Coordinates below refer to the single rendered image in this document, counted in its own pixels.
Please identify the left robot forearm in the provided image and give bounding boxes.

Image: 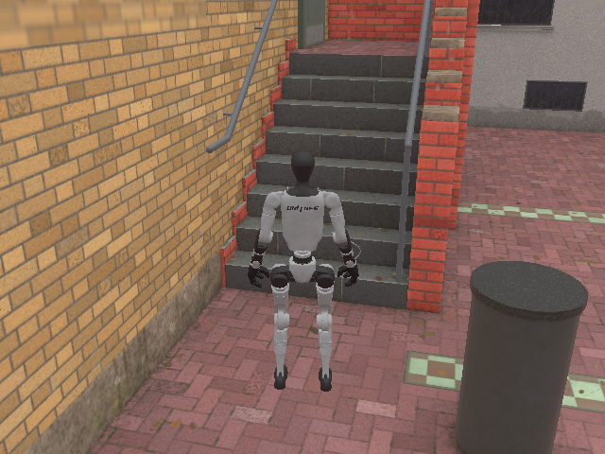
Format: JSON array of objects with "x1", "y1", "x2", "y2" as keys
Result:
[{"x1": 250, "y1": 229, "x2": 268, "y2": 269}]

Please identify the right robot hand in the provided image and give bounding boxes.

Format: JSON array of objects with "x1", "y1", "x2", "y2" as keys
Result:
[{"x1": 337, "y1": 265, "x2": 359, "y2": 287}]

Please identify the right robot forearm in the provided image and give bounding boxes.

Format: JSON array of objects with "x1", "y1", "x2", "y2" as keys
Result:
[{"x1": 337, "y1": 229, "x2": 356, "y2": 268}]

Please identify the right robot upper arm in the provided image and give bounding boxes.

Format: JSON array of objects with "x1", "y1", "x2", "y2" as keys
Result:
[{"x1": 322, "y1": 191, "x2": 348, "y2": 244}]

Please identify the left robot hand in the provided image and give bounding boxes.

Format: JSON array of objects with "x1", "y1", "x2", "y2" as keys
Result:
[{"x1": 248, "y1": 265, "x2": 269, "y2": 288}]

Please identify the humanoid robot head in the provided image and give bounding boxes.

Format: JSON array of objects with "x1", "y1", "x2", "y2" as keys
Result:
[{"x1": 286, "y1": 150, "x2": 319, "y2": 197}]

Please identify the left robot upper arm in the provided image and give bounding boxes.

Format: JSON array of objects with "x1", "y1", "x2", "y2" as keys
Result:
[{"x1": 258, "y1": 191, "x2": 283, "y2": 243}]

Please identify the robot left thigh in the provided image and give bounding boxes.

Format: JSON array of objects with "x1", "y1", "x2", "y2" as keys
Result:
[{"x1": 270, "y1": 264, "x2": 289, "y2": 330}]

